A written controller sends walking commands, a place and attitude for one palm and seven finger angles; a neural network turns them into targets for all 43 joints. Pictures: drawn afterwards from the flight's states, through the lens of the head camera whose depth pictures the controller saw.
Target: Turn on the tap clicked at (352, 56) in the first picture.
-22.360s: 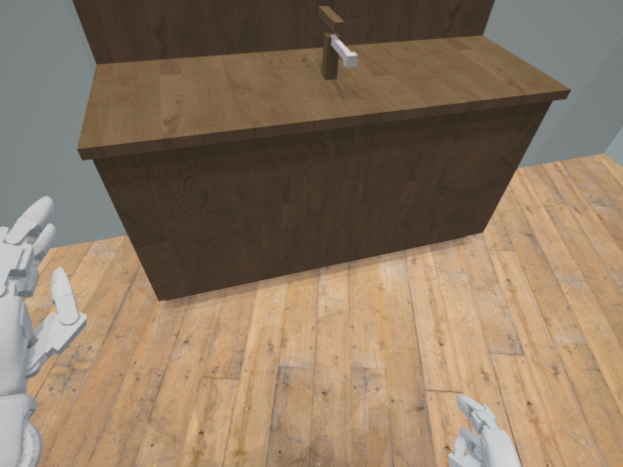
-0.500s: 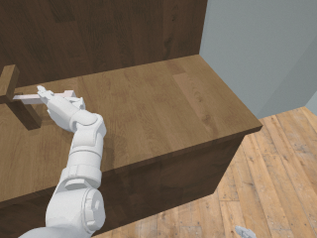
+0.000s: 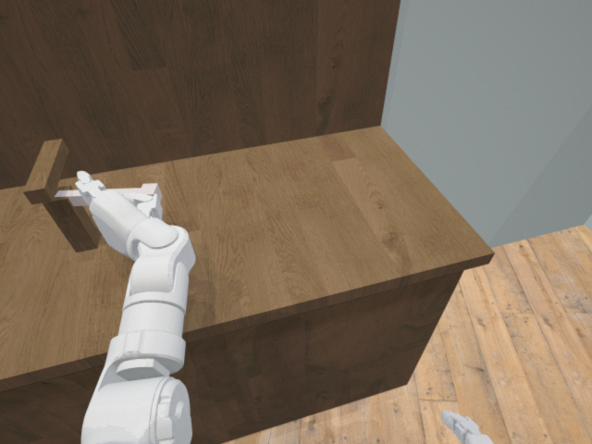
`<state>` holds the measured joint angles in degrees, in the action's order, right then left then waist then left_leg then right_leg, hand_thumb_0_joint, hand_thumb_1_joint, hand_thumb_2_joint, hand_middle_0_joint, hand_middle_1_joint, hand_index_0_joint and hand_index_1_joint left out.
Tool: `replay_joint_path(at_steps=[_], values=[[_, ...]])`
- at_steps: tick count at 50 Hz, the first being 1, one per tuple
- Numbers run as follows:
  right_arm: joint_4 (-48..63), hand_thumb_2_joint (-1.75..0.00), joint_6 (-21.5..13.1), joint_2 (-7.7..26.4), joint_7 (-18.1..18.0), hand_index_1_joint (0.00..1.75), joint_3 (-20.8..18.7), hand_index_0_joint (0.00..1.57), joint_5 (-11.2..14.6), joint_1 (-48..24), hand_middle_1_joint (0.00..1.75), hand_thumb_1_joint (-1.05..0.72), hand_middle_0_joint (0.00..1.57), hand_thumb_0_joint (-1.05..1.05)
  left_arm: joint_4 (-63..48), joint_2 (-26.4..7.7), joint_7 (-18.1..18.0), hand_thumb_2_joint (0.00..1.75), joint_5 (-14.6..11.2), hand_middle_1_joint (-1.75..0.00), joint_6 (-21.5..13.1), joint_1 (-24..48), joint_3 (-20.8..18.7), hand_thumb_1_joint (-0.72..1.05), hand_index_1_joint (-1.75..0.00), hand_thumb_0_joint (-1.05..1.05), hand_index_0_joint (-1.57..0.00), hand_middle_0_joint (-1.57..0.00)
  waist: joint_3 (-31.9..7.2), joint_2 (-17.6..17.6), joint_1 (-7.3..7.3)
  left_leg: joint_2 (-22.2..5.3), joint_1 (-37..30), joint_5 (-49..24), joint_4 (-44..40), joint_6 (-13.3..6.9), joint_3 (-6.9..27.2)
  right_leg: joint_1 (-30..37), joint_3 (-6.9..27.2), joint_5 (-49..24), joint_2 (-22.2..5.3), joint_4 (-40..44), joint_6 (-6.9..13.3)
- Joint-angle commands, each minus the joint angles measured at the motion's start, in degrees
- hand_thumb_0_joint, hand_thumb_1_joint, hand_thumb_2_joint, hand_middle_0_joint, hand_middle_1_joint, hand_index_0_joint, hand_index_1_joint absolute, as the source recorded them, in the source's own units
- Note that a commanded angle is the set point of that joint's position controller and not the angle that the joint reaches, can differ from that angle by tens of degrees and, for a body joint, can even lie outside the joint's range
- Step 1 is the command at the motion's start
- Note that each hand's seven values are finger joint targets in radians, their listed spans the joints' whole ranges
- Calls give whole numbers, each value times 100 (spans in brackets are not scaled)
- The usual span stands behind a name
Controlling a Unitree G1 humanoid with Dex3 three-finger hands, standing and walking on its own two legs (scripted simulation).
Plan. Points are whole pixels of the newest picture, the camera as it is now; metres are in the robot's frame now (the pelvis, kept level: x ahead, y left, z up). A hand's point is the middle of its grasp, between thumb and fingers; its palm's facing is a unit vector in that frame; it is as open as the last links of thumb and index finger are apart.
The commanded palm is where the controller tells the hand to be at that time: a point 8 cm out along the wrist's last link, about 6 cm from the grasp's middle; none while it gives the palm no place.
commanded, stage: lift the hand up off the lever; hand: left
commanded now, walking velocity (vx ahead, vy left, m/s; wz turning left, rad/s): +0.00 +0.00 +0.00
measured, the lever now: (150, 195) +0.47 +0.26 +0.11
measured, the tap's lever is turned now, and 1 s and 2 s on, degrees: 76 76 76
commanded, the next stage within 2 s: draw the hand back beside the body in 1.28 s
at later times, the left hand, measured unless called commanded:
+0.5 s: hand (149, 188) +0.41 +0.23 +0.16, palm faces +0.81 -0.58 -0.04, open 7.8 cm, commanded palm +0.35 +0.23 +0.17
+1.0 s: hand (148, 176) +0.41 +0.22 +0.19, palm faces +0.80 -0.60 -0.03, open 7.8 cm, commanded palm +0.35 +0.23 +0.19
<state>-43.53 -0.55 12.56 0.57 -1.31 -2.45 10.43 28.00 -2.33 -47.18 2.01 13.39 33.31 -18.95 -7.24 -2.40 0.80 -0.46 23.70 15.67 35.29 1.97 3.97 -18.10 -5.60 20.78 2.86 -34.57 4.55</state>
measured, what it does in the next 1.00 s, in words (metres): stands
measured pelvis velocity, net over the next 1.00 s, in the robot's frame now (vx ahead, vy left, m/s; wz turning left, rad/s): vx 0.00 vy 0.01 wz -0.01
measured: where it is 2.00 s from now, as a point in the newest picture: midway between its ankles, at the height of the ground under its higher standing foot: outside the picture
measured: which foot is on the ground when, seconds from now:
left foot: down 0.00-1.00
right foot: down 0.00-1.00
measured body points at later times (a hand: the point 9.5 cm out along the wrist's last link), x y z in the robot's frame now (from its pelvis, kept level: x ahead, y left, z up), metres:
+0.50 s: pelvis -0.01 +0.01 +0.00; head -0.01 -0.01 +0.45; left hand +0.37 +0.25 +0.17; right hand +0.12 -0.23 -0.12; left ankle +0.03 +0.14 -0.73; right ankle -0.03 -0.06 -0.73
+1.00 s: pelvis +0.00 +0.01 +0.01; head -0.02 -0.01 +0.46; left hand +0.36 +0.24 +0.19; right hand +0.18 -0.22 -0.10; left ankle +0.03 +0.14 -0.73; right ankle -0.03 -0.06 -0.73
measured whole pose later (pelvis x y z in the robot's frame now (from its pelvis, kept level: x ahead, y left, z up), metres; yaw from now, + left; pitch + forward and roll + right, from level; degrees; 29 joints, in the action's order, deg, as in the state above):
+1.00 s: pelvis +0.00 +0.01 +0.01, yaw -1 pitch +3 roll +0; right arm -44.4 -1.9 11.5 0.3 -0.6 -2.1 6.1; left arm 25.5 -2.3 -47.2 1.4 18.5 38.5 -17.4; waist -5.6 -2.5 -1.3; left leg -0.3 20.2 13.2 30.9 1.6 3.1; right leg -15.0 -4.7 18.2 2.6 -30.5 4.1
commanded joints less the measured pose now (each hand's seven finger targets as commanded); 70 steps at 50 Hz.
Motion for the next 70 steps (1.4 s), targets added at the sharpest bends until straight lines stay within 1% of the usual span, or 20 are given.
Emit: replay_joint_path(at_steps=[1, 6, 7, 14, 17, 24, 31, 37, 38, 42, 44, 47, 48, 51, 52, 57, 61, 62, 69, 70], values=[[696, -90, -334, 563, -72, 30, -146, 20, 10, -745, 30, -90, 20, 0, -1359, -892, -69, 90, 291, -15, -347, 3088, 354, 90, -15, 0, -15, -15, -1057, 266, 74, 143, -722, -1125, -175, -309, -299, 116, 314, -1815, -373, 795, -366], [621, -90, -417, 529, -74, 30, -172, 20, -22, -712, 30, -90, 20, 0, -1362, -904, -96, 90, 376, -15, -490, 3335, 379, 90, -15, 0, -15, -15, -1550, 64, 77, 166, -888, -1219, -118, -287, -273, 144, 315, -1776, -337, 667, -328], [583, -90, -392, 565, -89, 30, -183, 20, -23, -677, 30, -90, 20, 0, -1201, -1114, -85, 90, 374, -15, -470, 3259, 191, 90, -15, 0, -15, -15, -1553, 46, 33, 162, -857, -1195, -158, -273, -238, 162, 312, -1707, -325, 662, -315], [662, -90, -331, 616, -147, 30, -132, 20, 49, -667, 30, -90, 20, 0, -552, -1190, 5, 90, 88, -15, -206, 3064, -18, 90, -15, 0, -15, -15, -1361, 540, 13, 184, -612, -1035, -291, -302, -271, 363, 333, -1727, -366, 810, -390], [648, -90, -334, 635, -119, 30, -152, 20, 20, -635, 30, -90, 20, 0, -670, -1313, -38, 90, 182, -15, -234, 3185, -117, 90, -15, 0, -15, -15, -1389, 379, -41, 165, -700, -1217, -295, -297, -261, 352, 296, -1862, -336, 757, -354], [719, -90, -400, 596, -17, 30, -208, 20, 5, -625, 30, -90, 20, 0, -1346, -1037, -80, 90, 262, -15, -344, 3175, 154, 90, -15, 0, -15, -15, -1634, 168, -62, 99, -1032, -1573, -244, -268, -274, 352, 213, -1953, -261, 641, -284], [758, -90, -403, 586, -35, 30, -194, 20, 27, -797, 30, -90, 20, 0, -1711, -727, 2, 90, 118, -15, -73, 2713, 414, 90, -15, 0, -15, -15, -1508, 230, -131, 81, -1232, -1765, -375, -230, -304, 525, 160, -2056, -250, 739, -261], [659, -90, -382, 579, -84, 30, -147, 20, 62, -1030, 30, -90, 20, 0, -1538, -950, -21, 90, 82, -15, 127, 2931, 263, 90, -15, 0, -15, -15, -967, 306, -143, 84, -1129, -1263, -595, -232, -257, 348, 188, -1427, -250, 997, -262], [672, -90, -402, 548, -69, 30, -113, 20, 66, -1049, 30, -90, 20, 0, -1619, -777, -27, 90, 90, -15, 118, 3120, 420, 90, -15, 0, -15, -15, -1043, 290, -133, 91, -1166, -1298, -605, -231, -282, 374, 200, -1480, -267, 985, -270], [605, -90, -365, 542, -99, 30, -118, 20, 46, -1072, 30, -90, 20, 0, -1474, -1041, -61, 90, 164, -15, 136, 3254, 229, 90, -15, 0, -15, -15, -1203, 269, -164, 97, -1177, -1249, -611, -218, -287, 437, 240, -1423, -270, 1013, -277], [623, -90, -384, 507, -82, 30, -96, 20, 52, -1109, 30, -90, 20, 0, -1464, -778, -59, 90, 186, -15, 160, 3372, 469, 90, -15, 0, -15, -15, -1215, 207, -110, 100, -1210, -1238, -589, -226, -311, 394, 254, -1434, -283, 1009, -277], [635, -90, -358, 527, -96, 30, -127, 20, 45, -1074, 30, -90, 20, 0, -1523, -937, -30, 90, 174, -15, 173, 3209, 318, 90, -15, 0, -15, -15, -1506, 80, -182, 99, -1399, -1569, -573, -213, -307, 566, 250, -1771, -276, 944, -254], [686, -90, -364, 499, -86, 30, -109, 20, 60, -1087, 30, -90, 20, 0, -1553, -721, -6, 90, 126, -15, 195, 3142, 485, 90, -15, 0, -15, -15, -1470, 167, -174, 105, -1377, -1651, -568, -217, -314, 619, 250, -1911, -287, 926, -265], [698, -90, -311, 540, -134, 30, -89, 20, 94, -1096, 30, -90, 20, 0, -1385, -966, 55, 90, -3, -15, 296, 2989, 246, 90, -15, 0, -15, -15, -1365, 584, -166, 128, -1229, -1608, -585, -261, -350, 818, 298, -2230, -358, 1014, -356], [679, -90, -263, 566, -162, 30, -101, 20, 109, -1105, 30, -90, 20, 0, -1331, -1185, 107, 90, -47, -15, 308, 2825, 46, 90, -15, 0, -15, -15, -1305, 508, -235, 127, -1215, -1622, -637, -258, -335, 884, 310, -2251, -357, 1042, -350], [753, -90, -209, 561, -171, 30, -84, 20, 130, -1186, 30, -90, 20, 0, -1646, -1223, 190, 90, -49, -15, 369, 2535, 48, 90, -15, 0, -15, -15, -1280, 511, -277, 114, -1291, -1855, -647, -276, -376, 1059, 310, -2741, -412, 1058, -388], [780, -90, -293, 541, -152, 30, -75, 20, 138, -1235, 30, -90, 20, 0, -2058, -951, 224, 90, 3, -15, 317, 2794, 383, 90, -15, 0, -15, -15, -1228, 359, -208, 99, -1426, -1881, -627, -293, -402, 952, 329, -2735, -421, 1085, -380], [763, -90, -289, 565, -174, 30, -107, 20, 143, -1220, 30, -90, 20, 0, -2146, -1154, 250, 90, -19, -15, 271, 2680, 211, 90, -15, 0, -15, -15, -1292, 348, -249, 94, -1507, -1967, -640, -300, -372, 1006, 305, -2722, -390, 1079, -354], [738, -90, -322, 554, -211, 30, -95, 20, 179, -1331, 30, -90, 20, 0, -2318, -971, 356, 90, -101, -15, 344, 2478, 418, 90, -15, 0, -15, -15, -1253, 213, -241, 106, -1573, -1952, -690, -278, -376, 1025, 307, -2613, -400, 1108, -338], [808, -90, -212, 708, -304, 30, -90, 20, 201, -1058, 30, -90, 20, 0, -2917, -705, 1250, 90, 91, -15, 233, 2144, 1478, 90, -15, 0, -15, -15, -1206, 434, 59, 112, -1832, -2094, -662, -354, -428, 1007, 469, -3057, -360, 918, -333]])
